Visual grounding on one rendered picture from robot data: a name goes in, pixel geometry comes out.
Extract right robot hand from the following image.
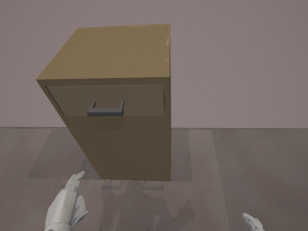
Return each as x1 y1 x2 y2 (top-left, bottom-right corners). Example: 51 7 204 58
242 213 265 231

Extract cabinet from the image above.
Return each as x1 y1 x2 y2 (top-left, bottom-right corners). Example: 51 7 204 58
36 23 171 182

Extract drawer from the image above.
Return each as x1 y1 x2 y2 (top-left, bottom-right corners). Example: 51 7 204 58
47 84 165 116

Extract handle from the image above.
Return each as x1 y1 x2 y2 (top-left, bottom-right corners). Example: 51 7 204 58
87 101 125 116

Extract left robot hand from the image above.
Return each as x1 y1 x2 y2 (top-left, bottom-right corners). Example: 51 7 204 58
44 171 88 228

